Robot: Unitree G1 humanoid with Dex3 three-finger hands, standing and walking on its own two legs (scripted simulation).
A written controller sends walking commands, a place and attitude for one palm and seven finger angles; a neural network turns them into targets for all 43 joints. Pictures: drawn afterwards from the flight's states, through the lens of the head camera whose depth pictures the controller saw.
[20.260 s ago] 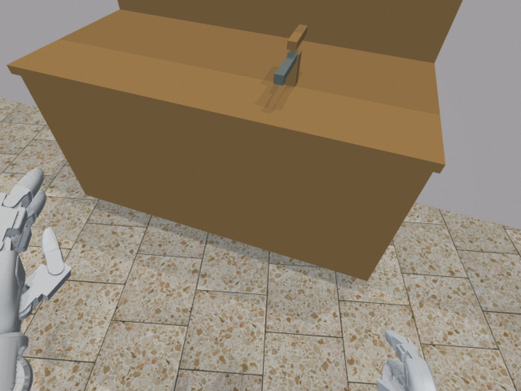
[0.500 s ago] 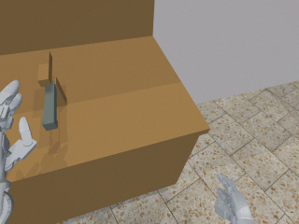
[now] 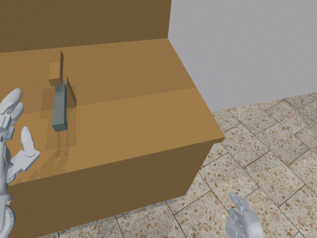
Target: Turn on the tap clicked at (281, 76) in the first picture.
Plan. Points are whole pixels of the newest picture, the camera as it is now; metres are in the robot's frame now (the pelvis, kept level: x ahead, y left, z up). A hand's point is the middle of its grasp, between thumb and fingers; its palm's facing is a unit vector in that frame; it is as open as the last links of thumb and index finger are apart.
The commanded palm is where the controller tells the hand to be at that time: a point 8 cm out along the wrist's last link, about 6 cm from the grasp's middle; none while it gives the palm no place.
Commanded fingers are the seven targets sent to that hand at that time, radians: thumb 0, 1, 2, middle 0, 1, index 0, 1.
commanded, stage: look again from close up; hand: left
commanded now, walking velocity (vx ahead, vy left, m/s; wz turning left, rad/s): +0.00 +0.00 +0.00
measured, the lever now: (59, 124) +0.35 +0.29 +0.07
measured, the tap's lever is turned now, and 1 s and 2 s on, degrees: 0 0 0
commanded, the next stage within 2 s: come to a stop and stand still in 0.32 s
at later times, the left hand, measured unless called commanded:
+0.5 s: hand (31, 139) +0.24 +0.26 +0.17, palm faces +0.41 -0.78 -0.46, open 7.5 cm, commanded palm +0.17 +0.27 +0.18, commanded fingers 0.00 0.90 0.90 -0.20 -0.30 -0.20 -0.30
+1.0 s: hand (30, 153) +0.22 +0.26 +0.16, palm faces +0.43 -0.84 -0.33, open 7.5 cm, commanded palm +0.16 +0.28 +0.18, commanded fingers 0.00 0.90 0.90 -0.20 -0.30 -0.20 -0.30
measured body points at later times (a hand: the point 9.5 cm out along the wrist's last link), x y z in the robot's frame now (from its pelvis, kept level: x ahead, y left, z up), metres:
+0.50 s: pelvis +0.01 -0.01 +0.00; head +0.05 +0.02 +0.45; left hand +0.21 +0.30 +0.19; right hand +0.21 -0.22 -0.07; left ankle +0.04 +0.11 -0.74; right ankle +0.02 -0.17 -0.74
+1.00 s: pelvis +0.00 +0.00 +0.00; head +0.02 +0.02 +0.45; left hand +0.19 +0.30 +0.18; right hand +0.18 -0.22 -0.07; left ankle +0.04 +0.11 -0.74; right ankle +0.02 -0.17 -0.74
